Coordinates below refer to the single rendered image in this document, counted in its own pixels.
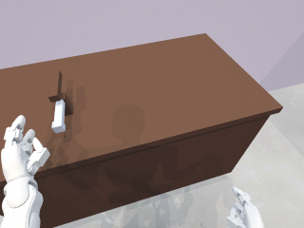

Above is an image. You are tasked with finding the counter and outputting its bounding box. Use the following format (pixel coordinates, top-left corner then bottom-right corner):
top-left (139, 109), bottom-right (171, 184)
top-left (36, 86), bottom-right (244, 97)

top-left (0, 33), bottom-right (283, 228)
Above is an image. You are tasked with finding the right robot hand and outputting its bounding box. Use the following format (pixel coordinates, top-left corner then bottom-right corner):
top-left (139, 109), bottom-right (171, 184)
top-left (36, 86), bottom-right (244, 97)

top-left (227, 186), bottom-right (265, 228)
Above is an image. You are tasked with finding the tap lever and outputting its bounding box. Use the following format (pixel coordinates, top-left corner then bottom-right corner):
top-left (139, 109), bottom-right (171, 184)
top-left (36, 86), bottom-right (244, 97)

top-left (51, 100), bottom-right (66, 133)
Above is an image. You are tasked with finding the left robot hand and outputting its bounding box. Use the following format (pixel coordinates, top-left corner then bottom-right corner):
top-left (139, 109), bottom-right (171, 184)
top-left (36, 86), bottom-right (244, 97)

top-left (1, 115), bottom-right (50, 183)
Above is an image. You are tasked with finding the left robot forearm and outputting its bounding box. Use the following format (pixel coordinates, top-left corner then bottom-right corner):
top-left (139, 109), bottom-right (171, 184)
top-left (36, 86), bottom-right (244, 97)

top-left (0, 176), bottom-right (44, 228)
